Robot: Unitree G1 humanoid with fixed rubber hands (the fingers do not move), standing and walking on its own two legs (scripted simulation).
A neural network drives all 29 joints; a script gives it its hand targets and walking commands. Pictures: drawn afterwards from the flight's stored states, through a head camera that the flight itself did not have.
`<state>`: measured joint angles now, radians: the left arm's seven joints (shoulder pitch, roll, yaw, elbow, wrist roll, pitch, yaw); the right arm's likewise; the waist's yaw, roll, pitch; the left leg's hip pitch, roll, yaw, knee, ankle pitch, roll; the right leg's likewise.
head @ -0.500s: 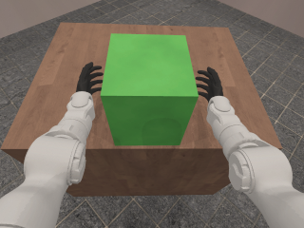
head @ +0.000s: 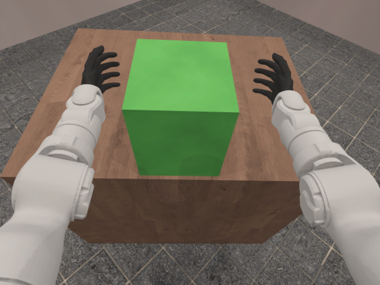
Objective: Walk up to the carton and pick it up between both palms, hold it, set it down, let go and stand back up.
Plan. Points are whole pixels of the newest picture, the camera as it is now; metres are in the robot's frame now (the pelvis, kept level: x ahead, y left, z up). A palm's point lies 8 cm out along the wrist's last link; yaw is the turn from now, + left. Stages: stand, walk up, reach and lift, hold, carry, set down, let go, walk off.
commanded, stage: set down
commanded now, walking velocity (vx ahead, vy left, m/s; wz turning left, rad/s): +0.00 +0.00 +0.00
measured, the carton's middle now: (180, 112) +0.50 +0.03 +0.06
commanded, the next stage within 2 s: none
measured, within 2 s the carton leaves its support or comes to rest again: neither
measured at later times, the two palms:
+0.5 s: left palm (72, 49) +0.48 +0.21 +0.23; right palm (296, 59) +0.47 -0.17 +0.23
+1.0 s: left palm (75, 103) +0.43 +0.22 +0.15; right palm (289, 113) +0.41 -0.17 +0.15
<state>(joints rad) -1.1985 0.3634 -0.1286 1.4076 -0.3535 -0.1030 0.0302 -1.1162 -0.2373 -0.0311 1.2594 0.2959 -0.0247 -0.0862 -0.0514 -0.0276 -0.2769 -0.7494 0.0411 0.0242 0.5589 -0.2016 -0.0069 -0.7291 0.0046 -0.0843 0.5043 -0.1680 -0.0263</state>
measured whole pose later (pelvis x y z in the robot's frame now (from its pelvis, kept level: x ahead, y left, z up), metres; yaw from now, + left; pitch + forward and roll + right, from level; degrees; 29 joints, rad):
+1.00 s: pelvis +0.00 +0.00 +0.02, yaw +0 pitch +6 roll -1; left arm -0.81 0.37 0.06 0.81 -0.23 0.27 0.01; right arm -0.75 -0.18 -0.02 0.73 0.29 0.23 -0.19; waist -0.03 -0.03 -0.07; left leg -0.34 0.04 0.02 0.42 -0.18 -0.01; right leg -0.32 0.02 -0.06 0.35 -0.13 -0.03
